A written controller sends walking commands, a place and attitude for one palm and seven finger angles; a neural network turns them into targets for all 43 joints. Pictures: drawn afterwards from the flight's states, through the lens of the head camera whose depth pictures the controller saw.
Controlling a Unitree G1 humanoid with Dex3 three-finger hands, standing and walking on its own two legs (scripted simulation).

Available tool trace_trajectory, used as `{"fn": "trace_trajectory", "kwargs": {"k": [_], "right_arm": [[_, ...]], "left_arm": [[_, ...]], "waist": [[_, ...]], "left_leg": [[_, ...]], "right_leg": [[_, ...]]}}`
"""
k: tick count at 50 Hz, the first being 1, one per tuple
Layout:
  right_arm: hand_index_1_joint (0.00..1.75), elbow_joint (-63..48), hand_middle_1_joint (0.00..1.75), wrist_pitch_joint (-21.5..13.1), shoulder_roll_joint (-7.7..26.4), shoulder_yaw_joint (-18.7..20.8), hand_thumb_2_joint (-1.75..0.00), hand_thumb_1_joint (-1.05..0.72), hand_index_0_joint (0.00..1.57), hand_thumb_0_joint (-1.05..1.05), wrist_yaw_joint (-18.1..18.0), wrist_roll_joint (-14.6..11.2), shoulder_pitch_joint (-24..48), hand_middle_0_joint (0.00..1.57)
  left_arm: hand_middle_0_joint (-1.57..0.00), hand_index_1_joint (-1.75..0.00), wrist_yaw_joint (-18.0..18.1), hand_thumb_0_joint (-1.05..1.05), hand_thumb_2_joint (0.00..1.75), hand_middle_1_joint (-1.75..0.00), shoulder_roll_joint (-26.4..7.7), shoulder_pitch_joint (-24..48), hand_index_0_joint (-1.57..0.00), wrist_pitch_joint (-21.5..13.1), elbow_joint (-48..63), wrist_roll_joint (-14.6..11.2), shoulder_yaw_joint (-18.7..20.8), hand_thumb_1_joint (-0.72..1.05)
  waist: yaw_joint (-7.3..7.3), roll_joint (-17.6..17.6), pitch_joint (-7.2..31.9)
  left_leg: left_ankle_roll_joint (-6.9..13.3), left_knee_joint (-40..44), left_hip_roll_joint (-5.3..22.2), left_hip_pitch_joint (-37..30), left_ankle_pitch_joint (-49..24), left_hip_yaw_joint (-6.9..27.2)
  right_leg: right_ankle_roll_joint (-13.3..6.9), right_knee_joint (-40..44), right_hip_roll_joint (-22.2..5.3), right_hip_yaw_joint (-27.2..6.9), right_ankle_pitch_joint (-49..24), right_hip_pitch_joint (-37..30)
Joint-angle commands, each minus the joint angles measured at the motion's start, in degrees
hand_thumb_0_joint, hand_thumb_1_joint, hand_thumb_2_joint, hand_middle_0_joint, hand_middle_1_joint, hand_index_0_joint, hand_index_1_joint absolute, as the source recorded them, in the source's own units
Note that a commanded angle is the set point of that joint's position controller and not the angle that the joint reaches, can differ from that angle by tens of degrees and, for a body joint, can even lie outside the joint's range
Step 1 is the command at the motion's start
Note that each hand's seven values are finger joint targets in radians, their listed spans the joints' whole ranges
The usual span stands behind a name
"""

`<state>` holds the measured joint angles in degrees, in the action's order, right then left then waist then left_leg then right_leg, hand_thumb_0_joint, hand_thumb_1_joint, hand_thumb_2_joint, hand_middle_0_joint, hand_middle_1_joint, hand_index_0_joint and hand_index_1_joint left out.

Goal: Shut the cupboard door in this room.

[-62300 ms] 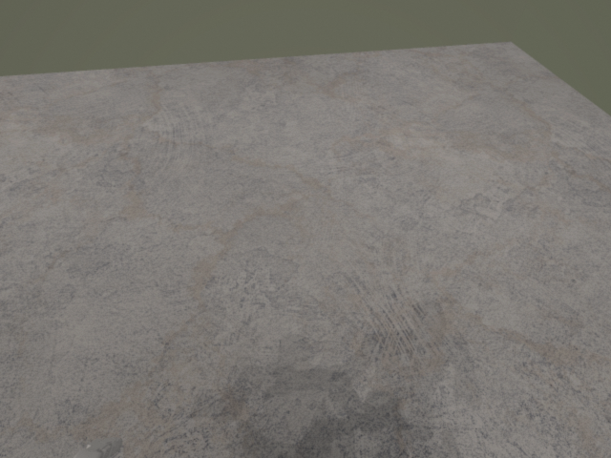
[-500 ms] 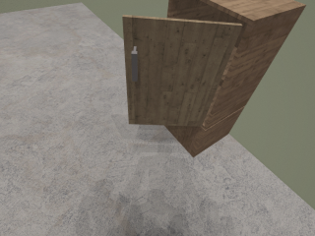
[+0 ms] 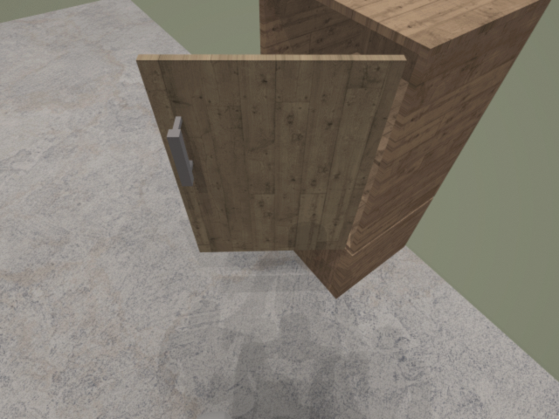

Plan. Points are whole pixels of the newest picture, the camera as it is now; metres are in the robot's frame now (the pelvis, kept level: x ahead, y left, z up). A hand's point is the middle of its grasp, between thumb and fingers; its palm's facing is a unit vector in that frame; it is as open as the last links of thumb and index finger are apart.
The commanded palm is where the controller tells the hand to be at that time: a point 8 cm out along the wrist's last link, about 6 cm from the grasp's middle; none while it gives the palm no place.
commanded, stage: take the last steps up to it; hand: left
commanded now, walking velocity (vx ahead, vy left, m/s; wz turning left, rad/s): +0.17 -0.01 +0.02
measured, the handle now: (183, 152) +0.57 +0.20 +0.02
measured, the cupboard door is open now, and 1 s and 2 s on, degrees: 55 55 55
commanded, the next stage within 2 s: come to a stop and stand still in 0.06 s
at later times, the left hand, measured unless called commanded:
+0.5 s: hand (183, 409) +0.16 +0.17 -0.18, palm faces +0.05 -0.97 -0.23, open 7.4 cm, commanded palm none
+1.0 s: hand (161, 396) +0.18 +0.21 -0.17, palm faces +0.03 -0.97 -0.24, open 7.4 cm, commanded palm none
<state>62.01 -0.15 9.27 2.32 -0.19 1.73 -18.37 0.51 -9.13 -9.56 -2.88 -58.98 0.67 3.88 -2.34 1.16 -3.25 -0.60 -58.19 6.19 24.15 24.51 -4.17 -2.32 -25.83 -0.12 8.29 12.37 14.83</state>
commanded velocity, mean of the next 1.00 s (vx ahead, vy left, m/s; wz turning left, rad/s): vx -0.09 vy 0.02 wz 0.00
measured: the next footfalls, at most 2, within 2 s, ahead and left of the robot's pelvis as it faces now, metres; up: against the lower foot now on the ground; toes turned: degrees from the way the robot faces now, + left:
left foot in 0.14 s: +0.14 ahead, +0.10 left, +0.00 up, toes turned +8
right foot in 0.34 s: +0.14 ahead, -0.15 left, +0.00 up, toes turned -1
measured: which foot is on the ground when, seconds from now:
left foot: up 0.00-0.12, down 0.14-0.46, up 0.48-0.70, down 0.72-1.00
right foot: down 0.00-0.16, up 0.18-0.32, down 0.34-0.74, up 0.76-0.98, down 1.00-1.00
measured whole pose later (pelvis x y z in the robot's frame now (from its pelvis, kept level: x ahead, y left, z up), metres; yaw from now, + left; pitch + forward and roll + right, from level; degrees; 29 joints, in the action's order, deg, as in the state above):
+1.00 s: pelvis +0.11 +0.00 +0.00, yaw +0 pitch +0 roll +1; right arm 57.5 1.0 9.0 0.5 -1.4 1.0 -10.8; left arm 1.2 -12.9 -10.0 1.9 -56.0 0.5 2.0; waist 0.5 -2.0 -4.2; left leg 1.1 -29.9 -0.3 15.2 15.0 -3.4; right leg 0.1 -30.2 -1.2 -1.3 17.6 11.6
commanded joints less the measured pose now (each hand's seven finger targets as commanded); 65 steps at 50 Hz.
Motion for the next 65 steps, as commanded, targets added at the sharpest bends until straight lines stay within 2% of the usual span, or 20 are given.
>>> {"fn": "trace_trajectory", "kwargs": {"k": [1,5,6,8,9,13,21,24,29,34,36,37,40,46,50,51,52,53,57,65], "right_arm": [[0.30,-3.54,0.30,-0.84,-0.20,-0.05,-0.90,-0.90,0.20,0.00,0.19,-0.18,-2.90,0.20],[0.30,-2.99,0.30,-1.93,1.52,-0.21,-0.90,-0.90,0.20,0.00,0.26,-0.08,-3.67,0.20],[0.30,-2.47,0.30,-2.46,4.23,0.00,-0.90,-0.90,0.20,0.00,0.10,0.00,-5.38,0.20],[0.30,-2.48,0.30,-2.16,12.29,1.42,-0.90,-0.90,0.20,0.00,-0.71,0.83,-8.95,0.20],[0.30,-2.72,0.30,-1.93,11.75,1.12,-0.90,-0.90,0.20,0.00,-1.45,0.75,-7.76,0.20],[0.30,-5.19,0.30,-1.86,9.08,-0.84,-0.90,-0.90,0.20,0.00,-2.77,-0.26,4.36,0.20],[0.30,-6.59,0.30,1.82,7.73,2.18,-0.90,-0.90,0.20,0.00,-2.07,-1.25,5.64,0.20],[0.30,-8.90,0.30,2.61,6.27,1.89,-0.90,-0.90,0.20,0.00,-1.83,-1.33,10.34,0.20],[0.30,-9.87,0.30,3.14,6.24,1.39,-0.90,-0.90,0.20,0.00,-0.94,-1.40,11.79,0.20],[0.30,-8.18,0.30,1.97,7.02,1.03,-0.90,-0.90,0.20,0.00,-0.48,-1.28,5.18,0.20],[0.30,-8.94,0.30,0.93,14.07,1.94,-0.90,-0.90,0.20,0.00,-0.53,-0.37,4.24,0.20],[0.30,-9.24,0.30,1.32,14.67,1.97,-0.90,-0.90,0.20,0.00,-0.96,-0.08,3.55,0.20],[0.30,-9.43,0.30,0.57,12.02,0.87,-0.90,-0.90,0.20,0.00,-2.71,-0.05,5.15,0.20],[0.30,-7.47,0.30,0.37,10.90,0.82,-0.90,-0.90,0.20,0.00,-2.28,-0.60,5.42,0.20],[0.30,-6.60,0.30,0.70,6.02,0.02,-0.90,-0.90,0.20,0.00,-1.11,-1.77,5.44,0.20],[0.30,-10.98,0.30,-0.68,8.37,0.38,-0.90,-0.90,0.20,0.00,-0.87,-1.49,9.10,0.20],[0.30,-10.09,0.30,-0.21,5.97,0.08,-0.90,-0.90,0.20,0.00,-0.43,-1.52,4.32,0.20],[0.30,-10.19,0.30,0.21,6.78,-0.01,-0.90,-0.90,0.20,0.00,-0.18,-1.30,4.22,0.20],[0.30,-9.91,0.30,-0.74,7.43,-0.68,-0.90,-0.90,0.20,0.00,-0.14,-0.90,3.42,0.20],[0.30,-8.19,0.30,-0.82,8.09,-1.16,-0.90,-0.90,0.20,0.00,-0.13,-0.67,2.38,0.20]], "left_arm": [[-0.20,-0.30,0.20,0.00,0.90,-0.30,-6.46,-4.85,-0.20,-0.54,0.24,0.96,0.18,0.90],[-0.20,-0.30,-0.09,0.00,0.90,-0.30,-6.72,-4.21,-0.20,-0.14,-0.77,0.26,-0.10,0.90],[-0.20,-0.30,-0.18,0.00,0.90,-0.30,-5.51,-5.16,-0.20,0.11,-0.50,0.04,-0.44,0.90],[-0.20,-0.30,-0.39,0.00,0.90,-0.30,-3.06,-5.55,-0.20,0.49,1.22,0.01,-1.20,0.90],[-0.20,-0.30,-0.08,0.00,0.90,-0.30,-4.14,-3.06,-0.20,1.15,1.67,0.38,-1.48,0.90],[-0.20,-0.30,0.46,0.00,0.90,-0.30,-3.54,-7.20,-0.20,2.49,-0.75,-0.33,-1.85,0.90],[-0.20,-0.30,1.43,0.00,0.90,-0.30,-11.17,-7.68,-0.20,3.04,1.76,0.83,0.14,0.90],[-0.20,-0.30,2.41,0.00,0.90,-0.30,-12.28,-10.10,-0.20,3.14,1.47,1.06,1.01,0.90],[-0.20,-0.30,2.44,0.00,0.90,-0.30,-12.98,-4.78,-0.20,3.77,4.82,1.14,1.60,0.90],[-0.20,-0.30,2.16,0.00,0.90,-0.30,-12.72,-1.96,-0.20,3.99,5.71,0.60,1.40,0.90],[-0.20,-0.30,2.06,0.00,0.90,-0.30,-7.56,-6.17,-0.20,4.65,6.66,-0.05,0.00,0.90],[-0.20,-0.30,2.35,0.00,0.90,-0.30,-7.83,-4.66,-0.20,4.98,7.20,0.27,-0.20,0.90],[-0.20,-0.30,2.07,0.00,0.90,-0.30,-8.23,-2.13,-0.20,5.69,6.71,0.07,-0.17,0.90],[-0.20,-0.30,1.02,0.00,0.90,-0.30,-6.49,-3.12,-0.20,4.82,5.39,-0.04,-1.18,0.90],[-0.20,-0.30,1.29,0.00,0.90,-0.30,-10.27,-3.27,-0.20,3.33,3.58,0.39,-1.42,0.90],[-0.20,-0.30,3.46,0.00,0.90,-0.30,-10.64,-9.46,-0.20,1.93,4.41,1.15,-2.29,0.90],[-0.20,-0.30,3.35,0.00,0.90,-0.30,-12.18,-4.34,-0.20,1.02,5.70,0.25,-2.09,0.90],[-0.20,-0.30,3.18,0.00,0.90,-0.30,-11.02,-4.00,-0.20,0.72,6.70,-0.02,-2.34,0.90],[-0.20,-0.30,2.45,0.00,0.90,-0.30,-9.72,-4.24,-0.20,0.99,7.13,0.11,-3.03,0.90],[-0.20,-0.30,1.79,0.00,0.90,-0.30,-9.68,-6.10,-0.20,1.56,5.69,0.29,-3.47,0.90]], "waist": [[0.75,-5.93,3.02],[-0.78,-6.04,2.23],[-1.20,-0.40,3.10],[-2.69,12.13,2.31],[-2.79,13.76,0.63],[2.94,6.01,6.15],[2.53,-7.75,7.30],[6.11,-14.03,6.80],[4.74,-12.81,7.00],[1.50,-10.42,8.25],[2.61,13.00,10.13],[1.01,9.54,7.88],[1.94,11.59,5.49],[2.74,6.24,7.82],[1.72,-5.38,1.48],[3.58,-0.75,4.43],[-0.05,-6.23,9.78],[0.82,-10.31,8.50],[1.10,1.65,1.32],[1.55,-2.82,-2.36]], "left_leg": [[-0.43,13.56,-0.58,-1.62,-3.38,-1.06],[-0.64,29.72,-2.77,-13.38,-15.22,-2.79],[0.25,31.74,-0.82,-19.51,-18.95,0.60],[9.92,40.72,16.66,-22.32,-16.61,22.80],[11.79,43.41,17.67,-21.16,-24.57,25.34],[9.39,35.48,10.98,-19.37,-58.12,7.73],[0.09,20.74,-1.57,-12.62,-28.26,-0.92],[-1.23,1.93,-7.40,3.31,10.75,3.06],[-2.39,3.18,-6.94,3.46,4.87,4.11],[-1.97,33.29,-6.08,-12.85,-16.66,1.83],[6.62,35.48,12.39,-20.39,-51.14,18.93],[11.30,35.97,14.90,-14.93,-54.41,19.12],[12.35,34.72,11.60,-16.16,-60.76,16.32],[9.51,35.07,7.28,-18.67,-45.99,11.93],[0.75,34.16,-2.41,-11.01,-11.00,5.57],[0.04,22.78,-2.63,-14.17,-19.14,4.01],[0.88,25.99,-2.92,-10.84,-9.27,3.46],[1.14,26.71,-3.10,-10.79,-8.29,3.46],[2.51,32.81,-0.44,-11.29,-15.82,7.00],[2.53,36.79,-1.52,-9.63,-5.70,6.76]], "right_leg": [[-9.35,12.66,-14.76,-11.62,-9.68,-2.26],[-5.77,6.92,-11.42,-9.34,-3.38,0.44],[-3.95,2.07,-9.19,-8.09,0.16,4.51],[0.59,-15.40,-0.67,-1.03,15.82,13.51],[1.35,-23.90,-1.13,-4.53,21.03,16.15],[3.06,-13.05,-3.71,-7.65,11.98,3.37],[-2.85,-3.26,-13.01,-17.00,-44.65,-5.06],[-11.10,-1.12,-21.65,-22.99,-67.47,-15.82],[-9.28,-0.13,-17.68,-16.94,-50.20,-14.89],[-3.21,-5.68,-12.48,-13.25,-31.08,-8.04],[3.26,-15.22,-3.07,-6.80,12.04,3.12],[3.02,-24.30,-0.59,-8.87,23.96,2.18],[3.10,-33.11,-0.83,-13.51,21.24,7.58],[2.87,-8.83,-0.50,-8.21,9.12,-1.71],[-1.71,8.05,-10.50,-18.89,-3.63,-2.96],[0.14,3.21,-9.97,-22.18,-33.68,-2.45],[-1.21,0.46,-10.08,-18.15,-23.21,-8.03],[-1.44,1.06,-8.65,-17.90,-13.67,-5.52],[-0.50,0.25,-4.10,-14.47,-1.12,0.77],[-0.52,4.54,-3.82,-15.89,11.29,3.40]]}}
